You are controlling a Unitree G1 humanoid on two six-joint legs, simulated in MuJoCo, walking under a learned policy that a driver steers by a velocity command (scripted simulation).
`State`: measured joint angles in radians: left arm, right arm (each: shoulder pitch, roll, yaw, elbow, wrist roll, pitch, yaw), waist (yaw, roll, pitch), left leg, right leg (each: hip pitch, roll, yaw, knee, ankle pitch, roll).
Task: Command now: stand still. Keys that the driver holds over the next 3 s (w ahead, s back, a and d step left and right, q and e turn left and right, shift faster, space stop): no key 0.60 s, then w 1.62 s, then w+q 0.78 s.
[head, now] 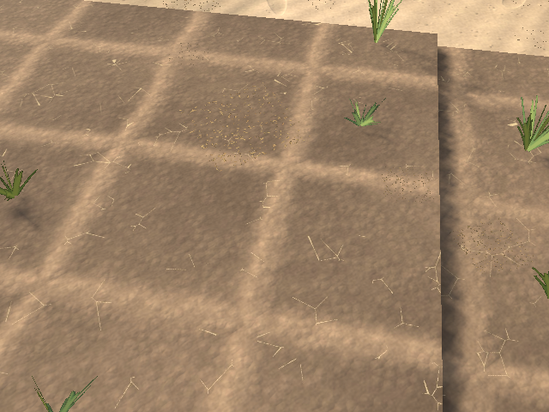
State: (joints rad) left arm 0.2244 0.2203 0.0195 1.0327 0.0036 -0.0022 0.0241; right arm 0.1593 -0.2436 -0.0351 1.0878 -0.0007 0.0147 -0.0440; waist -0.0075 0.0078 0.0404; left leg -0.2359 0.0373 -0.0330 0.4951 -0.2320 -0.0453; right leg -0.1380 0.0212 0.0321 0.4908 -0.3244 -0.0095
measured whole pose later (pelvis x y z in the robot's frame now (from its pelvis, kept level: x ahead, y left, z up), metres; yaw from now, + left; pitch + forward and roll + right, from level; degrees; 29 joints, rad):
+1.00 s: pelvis +0.09 +0.04 +0.01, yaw +0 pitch +1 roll -1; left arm 0.27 0.25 0.05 0.99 -0.03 -0.09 0.00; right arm 0.44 -0.19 -0.02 1.11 0.01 -0.11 0.02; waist -0.03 -0.02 -0.01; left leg -0.10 -0.02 0.03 0.38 -0.30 0.04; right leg -0.49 -0.04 0.00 1.12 -0.29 -0.07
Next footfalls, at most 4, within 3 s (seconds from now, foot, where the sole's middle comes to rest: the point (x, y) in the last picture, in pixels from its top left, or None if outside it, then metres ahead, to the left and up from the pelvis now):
1.30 right None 0.43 -0.10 -0.77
1.84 left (238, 324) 0.75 0.13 -0.77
2.40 right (319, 231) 1.06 -0.11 -0.77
2.94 left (222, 181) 1.28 0.20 -0.77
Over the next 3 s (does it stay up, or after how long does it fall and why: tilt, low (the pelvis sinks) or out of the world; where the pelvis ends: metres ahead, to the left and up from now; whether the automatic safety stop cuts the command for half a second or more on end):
stays up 1.19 0.09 -0.02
